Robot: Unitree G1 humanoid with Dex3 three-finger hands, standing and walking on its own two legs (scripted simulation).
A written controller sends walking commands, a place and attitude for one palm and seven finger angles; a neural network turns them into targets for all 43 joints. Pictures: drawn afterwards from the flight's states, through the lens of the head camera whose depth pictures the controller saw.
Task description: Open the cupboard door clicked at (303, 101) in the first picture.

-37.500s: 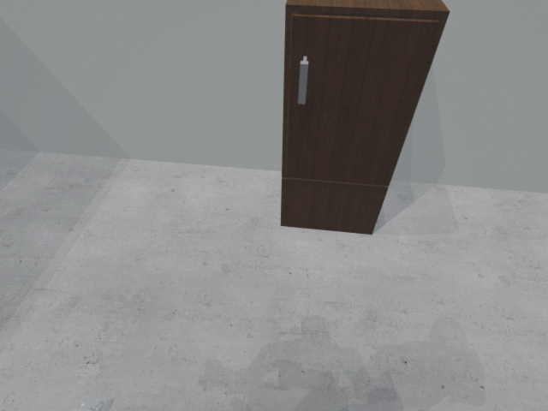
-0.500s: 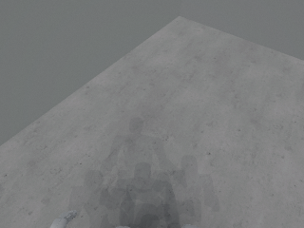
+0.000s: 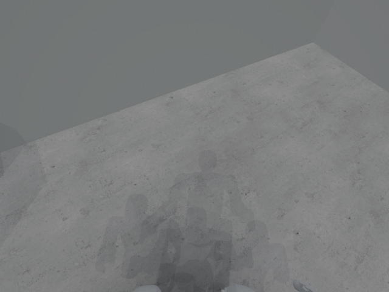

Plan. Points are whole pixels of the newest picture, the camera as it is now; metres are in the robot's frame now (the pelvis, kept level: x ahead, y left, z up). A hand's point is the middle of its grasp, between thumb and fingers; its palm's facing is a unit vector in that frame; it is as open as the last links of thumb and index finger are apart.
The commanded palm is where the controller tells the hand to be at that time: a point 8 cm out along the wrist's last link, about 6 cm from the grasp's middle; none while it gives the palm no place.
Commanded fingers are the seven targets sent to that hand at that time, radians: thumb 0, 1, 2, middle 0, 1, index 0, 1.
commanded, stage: turn to face it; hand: left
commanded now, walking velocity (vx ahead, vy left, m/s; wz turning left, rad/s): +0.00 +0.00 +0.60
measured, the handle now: out of the picture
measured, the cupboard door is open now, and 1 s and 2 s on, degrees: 44 44 44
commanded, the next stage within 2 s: none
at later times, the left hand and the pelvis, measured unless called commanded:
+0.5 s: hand out of the picture +0.05 +0.14 -0.13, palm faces +0.28 -0.92 -0.27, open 7.4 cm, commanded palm none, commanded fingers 0.00 0.90 0.90 -0.20 -0.30 -0.20 -0.30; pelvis +0.02 -0.07 +0.02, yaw +18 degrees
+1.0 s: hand out of the picture -0.02 +0.19 -0.15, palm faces +0.59 -0.77 -0.25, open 7.4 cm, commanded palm none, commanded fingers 0.00 0.90 0.90 -0.20 -0.30 -0.20 -0.30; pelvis +0.03 -0.05 +0.02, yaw +36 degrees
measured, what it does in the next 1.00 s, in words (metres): steps on the spot, turning left: right foot, then left foot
